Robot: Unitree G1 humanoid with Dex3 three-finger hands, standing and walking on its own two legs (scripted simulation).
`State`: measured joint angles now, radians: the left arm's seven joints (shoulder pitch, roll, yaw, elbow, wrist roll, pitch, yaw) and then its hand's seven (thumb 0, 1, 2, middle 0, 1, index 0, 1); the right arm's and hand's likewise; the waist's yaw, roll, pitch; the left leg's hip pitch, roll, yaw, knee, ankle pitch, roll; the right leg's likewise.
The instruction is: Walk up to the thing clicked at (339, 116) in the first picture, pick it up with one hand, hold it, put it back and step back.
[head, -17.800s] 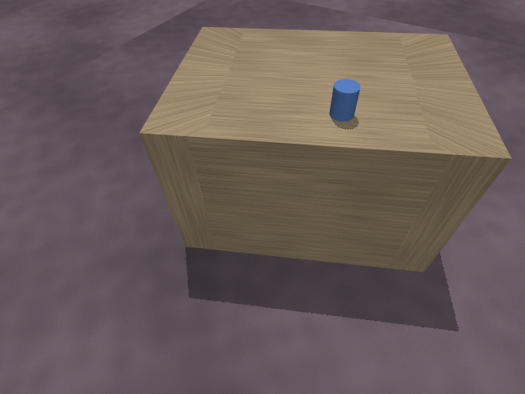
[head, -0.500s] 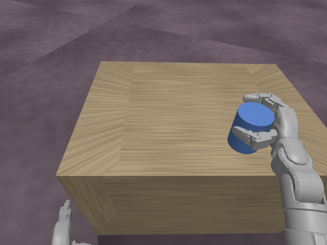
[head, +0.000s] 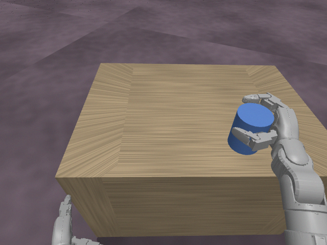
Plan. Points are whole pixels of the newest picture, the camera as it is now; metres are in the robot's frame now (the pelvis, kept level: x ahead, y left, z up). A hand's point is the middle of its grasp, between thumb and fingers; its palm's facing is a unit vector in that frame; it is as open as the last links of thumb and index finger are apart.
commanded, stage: hold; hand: right
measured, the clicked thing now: (248, 129) +0.34 -0.17 +0.14
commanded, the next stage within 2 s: crouch in 0.04 s
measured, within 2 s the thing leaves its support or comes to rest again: neither
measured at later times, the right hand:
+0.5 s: hand (248, 127) +0.37 -0.19 +0.11, palm faces +0.21 +0.98 -0.03, open 10.4 cm
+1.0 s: hand (241, 122) +0.44 -0.21 +0.06, palm faces +0.23 +0.97 -0.02, open 10.4 cm
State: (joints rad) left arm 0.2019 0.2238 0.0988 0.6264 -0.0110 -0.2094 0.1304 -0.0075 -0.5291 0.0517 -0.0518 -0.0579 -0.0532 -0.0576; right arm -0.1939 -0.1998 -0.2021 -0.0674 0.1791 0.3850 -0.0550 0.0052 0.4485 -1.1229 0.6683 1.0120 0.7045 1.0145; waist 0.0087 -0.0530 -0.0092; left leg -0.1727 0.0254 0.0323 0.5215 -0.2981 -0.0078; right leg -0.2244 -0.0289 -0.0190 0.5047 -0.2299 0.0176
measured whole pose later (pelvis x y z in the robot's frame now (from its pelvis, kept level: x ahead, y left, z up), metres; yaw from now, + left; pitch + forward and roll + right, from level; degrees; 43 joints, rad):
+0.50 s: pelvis -0.01 +0.00 +0.00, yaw +1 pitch -1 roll +0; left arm 0.22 0.22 0.08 0.58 -0.01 -0.24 0.11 -0.01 -0.52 0.04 -0.05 -0.05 -0.05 -0.05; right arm -0.36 -0.24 -0.26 0.32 0.15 0.24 -0.04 0.01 0.44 -1.12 0.66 1.01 0.70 1.02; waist 0.04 -0.02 0.00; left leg -0.26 0.02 0.02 0.56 -0.29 -0.01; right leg -0.30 -0.03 -0.03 0.53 -0.22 0.02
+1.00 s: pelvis -0.02 -0.01 -0.02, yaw +2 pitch +8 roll +1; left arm 0.24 0.22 0.02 0.50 0.02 -0.20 0.08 -0.01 -0.52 0.04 -0.06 -0.06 -0.06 -0.05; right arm -0.65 -0.39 -0.38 0.93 0.10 -0.19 0.00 0.01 0.43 -1.10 0.67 1.01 0.70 1.01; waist 0.12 0.01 -0.03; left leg -0.51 0.00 0.01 0.69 -0.32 -0.01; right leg -0.57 -0.06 -0.03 0.71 -0.28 0.01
